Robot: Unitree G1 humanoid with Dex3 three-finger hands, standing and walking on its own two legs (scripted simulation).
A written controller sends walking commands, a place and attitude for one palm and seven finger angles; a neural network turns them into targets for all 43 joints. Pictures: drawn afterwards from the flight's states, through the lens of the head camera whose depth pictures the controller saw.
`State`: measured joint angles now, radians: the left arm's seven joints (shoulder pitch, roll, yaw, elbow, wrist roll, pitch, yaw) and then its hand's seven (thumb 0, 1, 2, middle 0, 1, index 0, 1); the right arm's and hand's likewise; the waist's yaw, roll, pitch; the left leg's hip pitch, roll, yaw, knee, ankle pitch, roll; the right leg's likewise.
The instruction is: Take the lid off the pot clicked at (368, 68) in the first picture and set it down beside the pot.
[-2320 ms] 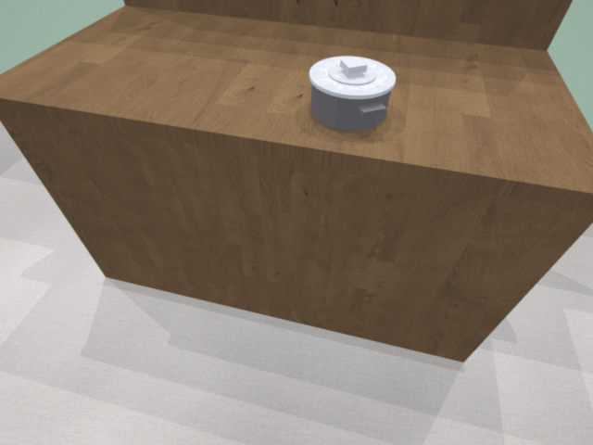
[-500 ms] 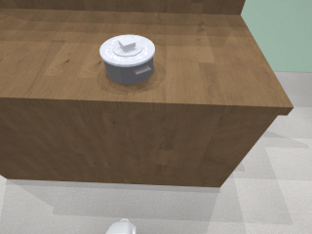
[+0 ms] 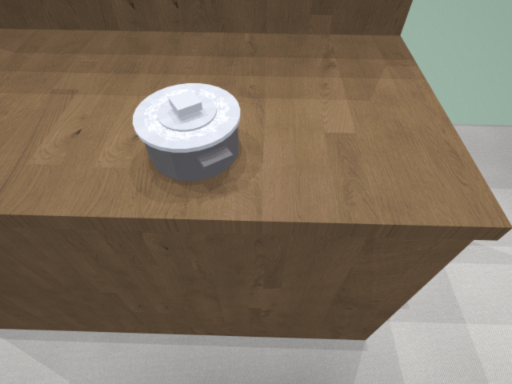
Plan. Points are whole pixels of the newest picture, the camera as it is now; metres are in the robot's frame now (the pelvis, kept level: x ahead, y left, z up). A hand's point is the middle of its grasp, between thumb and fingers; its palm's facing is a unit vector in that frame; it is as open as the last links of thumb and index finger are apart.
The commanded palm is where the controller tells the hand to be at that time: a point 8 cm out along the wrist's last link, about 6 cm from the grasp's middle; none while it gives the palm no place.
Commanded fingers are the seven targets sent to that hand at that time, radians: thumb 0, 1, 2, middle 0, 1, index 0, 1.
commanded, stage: come to a stop and stand still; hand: left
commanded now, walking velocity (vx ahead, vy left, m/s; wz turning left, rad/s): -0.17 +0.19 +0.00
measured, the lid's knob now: (185, 103) +0.51 +0.15 +0.16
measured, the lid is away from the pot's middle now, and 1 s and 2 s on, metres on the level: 0.00 0.00 0.00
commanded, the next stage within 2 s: look again from close up in 1.86 s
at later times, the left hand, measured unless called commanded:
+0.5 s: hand out of the picture -0.01 +0.26 -0.17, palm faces +0.06 -0.96 -0.27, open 7.4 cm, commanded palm none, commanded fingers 0.00 0.90 0.90 -0.20 -0.30 -0.20 -0.30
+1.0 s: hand out of the picture -0.05 +0.26 -0.16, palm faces +0.02 -0.98 -0.20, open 7.3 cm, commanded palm none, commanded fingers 0.00 0.90 0.90 -0.20 -0.30 -0.20 -0.30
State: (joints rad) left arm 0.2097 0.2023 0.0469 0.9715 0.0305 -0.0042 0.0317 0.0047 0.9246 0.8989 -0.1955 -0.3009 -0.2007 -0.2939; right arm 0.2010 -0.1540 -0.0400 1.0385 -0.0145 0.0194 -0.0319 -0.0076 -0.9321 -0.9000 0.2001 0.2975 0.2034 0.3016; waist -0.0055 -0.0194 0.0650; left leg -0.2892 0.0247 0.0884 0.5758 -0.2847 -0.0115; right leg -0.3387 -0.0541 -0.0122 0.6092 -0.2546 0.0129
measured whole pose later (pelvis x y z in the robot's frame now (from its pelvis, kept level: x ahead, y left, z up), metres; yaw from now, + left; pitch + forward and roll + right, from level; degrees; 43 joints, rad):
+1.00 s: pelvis -0.06 +0.09 +0.01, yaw +1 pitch +0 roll +0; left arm 0.30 0.15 -0.01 1.03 0.02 0.02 0.03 0.01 0.91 0.90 -0.20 -0.30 -0.20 -0.29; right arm 0.35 -0.17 0.00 1.03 -0.01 0.00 -0.03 0.00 -0.91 -0.90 0.20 0.30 0.20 0.30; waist -0.01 0.01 0.02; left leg -0.20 -0.09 0.09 0.41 -0.21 0.11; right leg -0.26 -0.02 0.02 0.48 -0.21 0.00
